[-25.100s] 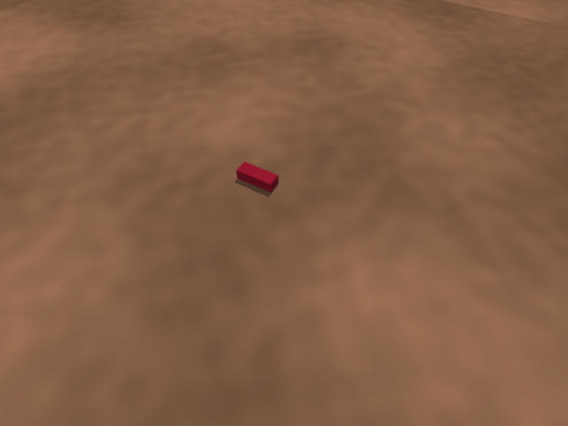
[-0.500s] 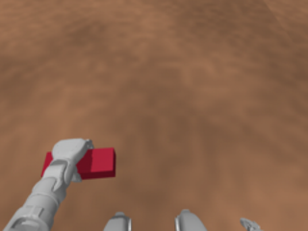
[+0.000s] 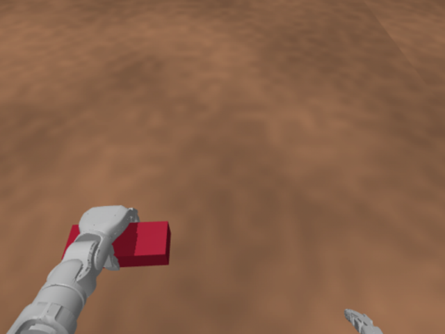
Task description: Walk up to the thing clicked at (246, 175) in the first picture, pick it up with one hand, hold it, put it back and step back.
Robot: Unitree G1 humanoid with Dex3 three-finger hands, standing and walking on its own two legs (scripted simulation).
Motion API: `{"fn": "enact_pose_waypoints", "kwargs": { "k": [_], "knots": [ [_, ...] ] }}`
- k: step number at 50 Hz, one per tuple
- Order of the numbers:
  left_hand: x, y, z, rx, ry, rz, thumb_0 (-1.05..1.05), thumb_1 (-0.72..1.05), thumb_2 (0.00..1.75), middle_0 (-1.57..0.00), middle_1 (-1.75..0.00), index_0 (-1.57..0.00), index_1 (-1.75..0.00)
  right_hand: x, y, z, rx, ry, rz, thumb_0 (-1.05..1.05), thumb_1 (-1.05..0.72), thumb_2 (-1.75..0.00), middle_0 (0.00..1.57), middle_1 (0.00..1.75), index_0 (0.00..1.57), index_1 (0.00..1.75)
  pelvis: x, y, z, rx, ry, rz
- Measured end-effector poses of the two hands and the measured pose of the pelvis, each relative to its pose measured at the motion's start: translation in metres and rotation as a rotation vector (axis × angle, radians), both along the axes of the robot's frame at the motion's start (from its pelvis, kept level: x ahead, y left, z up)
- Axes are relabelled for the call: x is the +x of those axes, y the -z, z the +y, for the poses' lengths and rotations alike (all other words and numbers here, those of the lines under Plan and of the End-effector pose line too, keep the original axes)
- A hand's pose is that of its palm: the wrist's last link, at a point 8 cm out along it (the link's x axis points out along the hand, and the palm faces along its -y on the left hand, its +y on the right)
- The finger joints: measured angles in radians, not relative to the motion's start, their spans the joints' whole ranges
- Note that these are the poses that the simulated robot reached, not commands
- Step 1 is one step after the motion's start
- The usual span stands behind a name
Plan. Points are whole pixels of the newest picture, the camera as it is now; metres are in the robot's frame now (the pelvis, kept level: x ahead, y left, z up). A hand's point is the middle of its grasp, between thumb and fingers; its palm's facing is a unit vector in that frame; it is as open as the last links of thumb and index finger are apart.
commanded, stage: hold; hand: left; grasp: from above
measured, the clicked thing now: (121, 245) +0.32 +0.22 -0.10
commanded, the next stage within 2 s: crouch in 1.72 s
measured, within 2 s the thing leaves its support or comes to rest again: neither
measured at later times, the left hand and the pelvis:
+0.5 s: hand (112, 239) +0.30 +0.22 -0.03, palm faces -0.45 -0.03 -0.89, open 10.1 cm; pelvis +0.00 +0.00 +0.01, yaw -1 degrees
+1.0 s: hand (111, 244) +0.29 +0.21 -0.01, palm faces -0.44 -0.03 -0.90, open 10.1 cm; pelvis -0.01 -0.01 +0.02, yaw -1 degrees
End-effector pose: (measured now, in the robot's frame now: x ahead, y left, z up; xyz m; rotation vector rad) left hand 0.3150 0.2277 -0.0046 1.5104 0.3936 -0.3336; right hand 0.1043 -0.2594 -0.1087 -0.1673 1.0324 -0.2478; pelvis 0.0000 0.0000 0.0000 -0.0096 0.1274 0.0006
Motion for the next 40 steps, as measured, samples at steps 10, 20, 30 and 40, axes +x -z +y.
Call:
{"fn": "enact_pose_waypoints", "kwargs": {
  "k": [10, 20, 30, 40],
  "knots": [
    [0.004, -0.017, -0.001, 0.000, 0.012, 0.005, -0.03, -0.02, 0.48, -0.72, -0.48, -0.75, -0.45, 0.010, -0.007, 0.001, 0.010, 0.005, -0.023, 0.01, -0.91, -0.90, 0.20, 0.30, 0.20, 0.30, 0.006, -0.006, 0.000, 0.003, 0.007, -0.023],
    [-0.001, -0.027, -0.008, -0.007, 0.024, 0.005, -0.03, -0.02, 0.48, -0.72, -0.48, -0.75, -0.45, 0.012, -0.013, -0.003, 0.011, 0.003, -0.044, 0.01, -0.91, -0.90, 0.20, 0.30, 0.20, 0.30, 0.003, -0.010, -0.002, 0.008, 0.011, -0.050],
    [-0.012, -0.034, -0.012, -0.005, 0.026, 0.002, -0.03, -0.02, 0.48, -0.72, -0.48, -0.74, -0.45, 0.011, -0.017, -0.005, 0.018, -0.004, -0.066, 0.01, -0.91, -0.90, 0.20, 0.30, 0.20, 0.30, -0.004, -0.013, -0.006, 0.012, 0.014, -0.071],
    [-0.020, -0.040, -0.018, -0.012, 0.029, -0.005, -0.03, -0.01, 0.48, -0.71, -0.49, -0.73, -0.45, 0.014, -0.020, -0.004, 0.024, -0.017, -0.086, 0.01, -0.91, -0.90, 0.20, 0.30, 0.20, 0.30, -0.009, -0.016, -0.009, 0.015, 0.012, -0.091]
  ]
}}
